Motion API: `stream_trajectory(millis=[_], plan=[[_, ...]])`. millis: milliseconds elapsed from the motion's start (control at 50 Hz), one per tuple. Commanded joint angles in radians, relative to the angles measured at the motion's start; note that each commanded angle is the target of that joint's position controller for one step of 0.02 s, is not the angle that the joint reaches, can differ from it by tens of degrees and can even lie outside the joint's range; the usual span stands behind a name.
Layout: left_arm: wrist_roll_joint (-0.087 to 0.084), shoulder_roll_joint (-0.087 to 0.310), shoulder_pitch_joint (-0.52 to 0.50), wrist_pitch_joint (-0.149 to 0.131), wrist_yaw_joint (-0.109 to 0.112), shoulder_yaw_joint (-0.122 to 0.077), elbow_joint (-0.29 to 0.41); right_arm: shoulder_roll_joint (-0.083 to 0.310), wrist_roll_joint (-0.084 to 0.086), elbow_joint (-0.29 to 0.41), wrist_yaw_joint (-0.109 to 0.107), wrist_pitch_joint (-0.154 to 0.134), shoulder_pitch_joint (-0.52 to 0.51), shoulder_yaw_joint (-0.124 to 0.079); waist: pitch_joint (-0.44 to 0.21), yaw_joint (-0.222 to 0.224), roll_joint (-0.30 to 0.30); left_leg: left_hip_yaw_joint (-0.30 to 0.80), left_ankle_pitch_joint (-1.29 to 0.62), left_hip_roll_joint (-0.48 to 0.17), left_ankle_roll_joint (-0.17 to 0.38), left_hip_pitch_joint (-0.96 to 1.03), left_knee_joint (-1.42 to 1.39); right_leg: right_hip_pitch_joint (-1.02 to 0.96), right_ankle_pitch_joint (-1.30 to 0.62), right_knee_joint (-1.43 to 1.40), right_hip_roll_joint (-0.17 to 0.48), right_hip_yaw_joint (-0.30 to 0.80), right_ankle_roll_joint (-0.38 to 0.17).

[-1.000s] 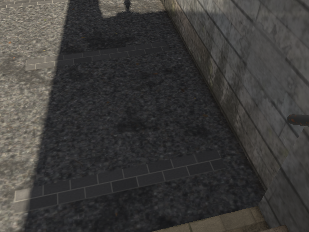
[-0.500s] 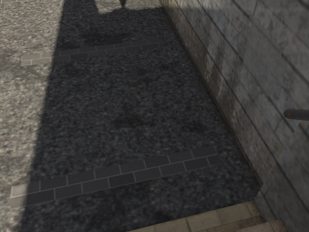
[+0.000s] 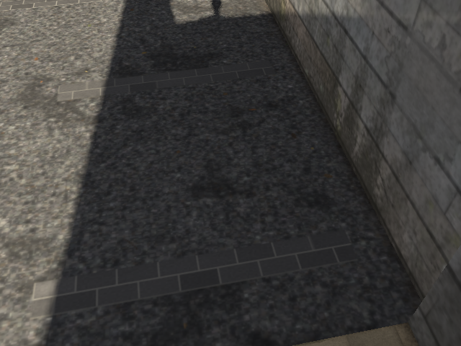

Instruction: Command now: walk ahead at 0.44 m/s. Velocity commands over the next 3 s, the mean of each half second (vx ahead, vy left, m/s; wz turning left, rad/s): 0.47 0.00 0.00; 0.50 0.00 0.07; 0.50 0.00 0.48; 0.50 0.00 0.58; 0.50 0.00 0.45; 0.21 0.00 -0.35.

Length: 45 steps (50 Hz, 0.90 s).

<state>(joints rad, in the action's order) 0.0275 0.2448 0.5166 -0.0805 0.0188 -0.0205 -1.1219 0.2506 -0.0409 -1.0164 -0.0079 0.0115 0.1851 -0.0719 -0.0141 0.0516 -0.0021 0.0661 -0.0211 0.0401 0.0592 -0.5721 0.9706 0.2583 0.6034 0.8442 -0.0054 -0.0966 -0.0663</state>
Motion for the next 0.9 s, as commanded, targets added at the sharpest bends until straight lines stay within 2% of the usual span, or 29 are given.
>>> stream_trajectory(millis=[20, 120, 140, 160, 180, 200, 220, 260, 280, 300, 320, 340, 380, 420, 460, 580, 660, 680, 700, 720, 740, 760, 780, 800, 820, 840, 860, 880, 900], plan=[[-0.027, 0.041, -0.135, -0.050, 0.012, 0.003, 0.065, -0.041, -0.014, 0.048, 0.044, -0.020, 0.000, 0.030, 0.082, -0.107, 0.002, -0.096, -0.604, 0.066, -0.018, 0.297, -0.188, 0.486, 0.035, -0.072, 0.099, 0.122, -0.070], [0.023, 0.039, 0.033, 0.008, 0.010, -0.009, 0.009, 0.016, 0.047, 0.105, 0.013, -0.024, -0.035, 0.040, 0.156, 0.044, -0.083, -0.127, -0.417, -0.029, -0.013, 0.268, -0.635, 0.168, -0.374, 0.280, 0.105, 0.132, -0.112], [0.041, 0.066, 0.040, 0.045, 0.030, -0.015, -0.006, 0.051, 0.048, 0.055, 0.014, -0.024, 0.107, 0.017, 0.119, 0.003, -0.131, -0.084, -0.380, -0.107, 0.009, 0.321, -0.779, 0.080, -0.561, 0.432, 0.124, 0.194, -0.155], [0.014, 0.073, 0.032, 0.062, 0.013, -0.016, -0.018, 0.070, 0.030, -0.016, 0.018, -0.013, 0.305, 0.002, -0.007, -0.063, -0.089, -0.209, -0.426, -0.053, 0.001, 0.627, -0.626, 0.208, -0.705, 0.603, 0.108, 0.168, -0.167], [0.006, 0.068, 0.008, 0.062, 0.006, -0.023, -0.004, 0.103, 0.030, -0.054, 0.023, -0.019, 0.462, -0.008, -0.033, -0.173, 0.016, -0.051, -0.442, -0.156, 0.070, 0.821, -0.697, 0.397, -0.398, 0.989, 0.009, 0.162, -0.135], [-0.030, -0.018, 0.070, 0.058, 0.010, -0.018, 0.028, 0.137, 0.020, -0.057, 0.041, -0.032, 0.525, -0.002, -0.071, -0.132, 0.210, 0.108, -1.041, -0.342, 0.123, 1.092, -0.321, 0.795, 0.366, 1.408, -0.126, 0.070, -0.096], [-0.031, 0.021, 0.085, 0.047, 0.025, -0.017, 0.075, 0.151, 0.028, -0.048, 0.056, -0.033, 0.452, -0.004, -0.092, -0.063, 0.193, 0.120, -0.935, -0.379, 0.110, 1.082, -0.235, 0.947, 0.260, 1.387, -0.070, 0.137, -0.132], [-0.012, 0.047, -0.051, 0.061, 0.033, -0.025, 0.041, 0.083, 0.034, -0.038, 0.051, -0.029, 0.412, 0.019, -0.015, -0.084, -0.018, 0.119, -0.375, -0.297, 0.117, 0.805, -0.351, 0.997, 0.077, 1.282, -0.050, 0.152, -0.127], [0.012, 0.023, -0.013, 0.068, 0.029, -0.024, 0.065, 0.127, 0.037, -0.072, 0.032, -0.041, 0.476, 0.008, -0.022, -0.058, 0.168, 0.324, -0.278, -0.439, 0.235, 0.699, -0.372, 0.995, 0.037, 1.237, -0.019, 0.179, -0.094], [0.027, 0.027, -0.066, 0.061, 0.034, -0.026, 0.071, 0.053, 0.026, -0.095, 0.024, -0.065, 0.463, 0.035, 0.063, -0.031, 0.055, 0.288, -0.166, -0.430, 0.227, 0.644, -0.360, 1.084, -0.220, 0.980, 0.008, 0.305, -0.045], [0.043, 0.014, -0.192, 0.067, 0.035, -0.024, 0.115, 0.042, 0.018, -0.105, 0.023, -0.071, 0.429, 0.042, 0.145, -0.049, 0.123, 0.384, 0.017, -0.433, 0.235, 0.429, -0.409, 1.050, -0.273, 0.907, 0.018, 0.295, 0.005], [0.024, -0.024, -0.291, 0.072, 0.024, -0.010, 0.157, -0.074, 0.013, -0.059, 0.009, -0.085, 0.272, 0.091, 0.229, 0.027, -0.028, 0.238, 0.175, -0.316, 0.173, 0.101, -0.468, 0.858, -0.490, 0.606, 0.006, 0.252, 0.064], [0.039, -0.067, -0.128, 0.092, -0.001, -0.003, 0.046, 0.033, 0.017, -0.029, 0.000, -0.097, 0.211, 0.074, 0.149, 0.085, 0.049, 0.162, 0.074, -0.251, 0.108, -0.180, -0.422, 0.377, -0.847, 0.524, -0.004, 0.121, 0.062], [0.016, -0.013, -0.173, 0.083, -0.013, -0.025, 0.060, 0.024, 0.050, -0.061, -0.011, -0.112, 0.272, 0.077, 0.177, 0.053, 0.068, 0.150, 0.300, -0.197, 0.094, 0.021, -0.317, 0.594, -0.995, 0.365, 0.004, 0.218, 0.022], [0.026, -0.017, -0.335, 0.059, -0.016, -0.016, 0.131, -0.006, 0.056, -0.051, -0.017, -0.112, 0.249, 0.086, 0.194, 0.017, 0.047, 0.139, 0.532, -0.174, 0.095, 0.020, -0.281, 0.541, -1.173, 0.094, 0.027, 0.184, 0.017], [-0.023, 0.011, -0.499, 0.038, -0.047, -0.027, 0.233, 0.007, 0.003, -0.066, -0.027, -0.074, 0.339, 0.069, 0.261, -0.159, 0.087, 0.110, 0.342, -0.185, 0.150, 0.185, -0.084, 0.318, -1.152, -0.363, 0.108, 0.134, 0.015], [-0.025, 0.125, 0.047, 0.041, -0.036, -0.076, 0.077, 0.071, -0.006, -0.070, -0.028, -0.069, 0.256, 0.034, 0.026, 0.048, 0.049, 0.055, -0.145, -0.147, 0.161, 0.195, 0.515, -0.235, -0.939, -0.495, 0.107, 0.070, -0.016], [-0.013, 0.126, 0.099, 0.041, -0.040, -0.086, 0.073, 0.092, 0.000, -0.057, -0.027, -0.060, 0.261, 0.009, 0.090, 0.104, -0.146, -0.044, 0.306, 0.018, 0.140, 0.083, 0.925, -0.282, -0.886, -0.688, 0.145, 0.100, -0.062], [-0.013, 0.130, 0.154, 0.039, -0.061, -0.066, 0.027, -0.031, 0.008, -0.032, -0.029, -0.062, 0.314, 0.023, 0.017, 0.035, -0.294, -0.043, 0.984, 0.120, 0.100, -0.322, 1.204, -0.551, -1.409, -0.171, 0.245, 0.135, -0.042], [-0.038, 0.108, 0.148, 0.037, -0.072, -0.045, 0.031, -0.018, 0.015, 0.005, -0.030, -0.058, 0.379, 0.035, -0.038, -0.030, -0.251, -0.020, 0.913, 0.052, 0.105, -0.518, 1.056, -0.614, -1.387, -0.074, 0.288, 0.219, -0.038], [0.185, 0.234, 0.280, 0.040, -0.136, -0.078, 0.033, 0.043, -0.047, 0.008, 0.084, -0.092, 0.471, 0.036, -0.193, 0.107, -0.300, 0.101, 0.766, 0.043, 0.123, -0.520, 1.149, -0.668, -0.982, -0.186, 0.308, 0.325, -0.249], [0.176, 0.191, 0.197, 0.027, -0.158, -0.075, 0.003, 0.072, 0.018, 0.088, 0.094, -0.122, 0.304, 0.016, 0.003, 0.054, -0.129, 0.061, 0.615, -0.021, 0.123, -0.713, 1.162, -0.423, -0.535, -0.326, 0.396, 0.508, -0.293], [-0.046, 0.139, 0.025, 0.029, -0.063, -0.057, 0.035, 0.010, -0.021, 0.109, 0.012, -0.083, 0.103, 0.032, 0.055, -0.024, -0.187, 0.157, 0.384, -0.048, 0.040, -0.692, 0.759, -0.254, -0.309, -0.316, 0.423, 0.527, -0.216], [-0.049, 0.051, 0.011, 0.023, -0.039, -0.011, 0.049, 0.009, -0.038, 0.102, -0.007, -0.055, 0.077, 0.039, 0.123, -0.028, -0.093, 0.133, 0.281, -0.029, -0.010, -0.617, 0.743, -0.036, -0.278, -0.335, 0.359, 0.494, -0.191], [-0.041, -0.028, -0.075, 0.010, -0.016, 0.028, 0.075, -0.041, -0.020, 0.120, -0.001, -0.034, 0.065, 0.058, 0.184, -0.100, -0.070, 0.093, 0.066, -0.017, -0.072, -0.417, 0.488, 0.290, -0.269, -0.330, 0.321, 0.416, -0.160], [0.162, -0.076, -0.030, -0.027, -0.070, 0.036, 0.045, -0.026, -0.002, 0.026, 0.062, -0.065, 0.262, 0.065, 0.296, -0.065, -0.003, 0.053, -0.217, -0.098, 0.040, -0.320, 0.385, 0.520, -0.150, -0.408, 0.238, 0.243, -0.165], [0.162, -0.010, -0.063, -0.063, -0.073, 0.020, 0.062, -0.079, -0.056, 0.030, 0.099, -0.075, 0.308, 0.080, 0.251, -0.119, -0.146, -0.042, -0.255, -0.102, 0.058, -0.205, 0.458, 0.590, -0.147, -0.408, 0.197, 0.254, -0.162], [0.141, -0.069, -0.099, -0.086, -0.053, 0.042, 0.060, -0.058, -0.117, 0.045, 0.118, -0.086, 0.313, 0.081, 0.179, -0.126, -0.118, 0.020, -0.393, -0.110, 0.074, -0.230, 0.304, 0.575, -0.145, -0.327, 0.183, 0.278, -0.172], [0.133, -0.074, 0.003, -0.104, -0.045, 0.059, 0.003, 0.004, -0.124, 0.080, 0.118, -0.091, 0.217, 0.066, 0.142, -0.089, -0.104, 0.040, -0.394, -0.118, 0.070, -0.282, 0.300, 0.466, -0.166, -0.284, 0.201, 0.302, -0.169]])
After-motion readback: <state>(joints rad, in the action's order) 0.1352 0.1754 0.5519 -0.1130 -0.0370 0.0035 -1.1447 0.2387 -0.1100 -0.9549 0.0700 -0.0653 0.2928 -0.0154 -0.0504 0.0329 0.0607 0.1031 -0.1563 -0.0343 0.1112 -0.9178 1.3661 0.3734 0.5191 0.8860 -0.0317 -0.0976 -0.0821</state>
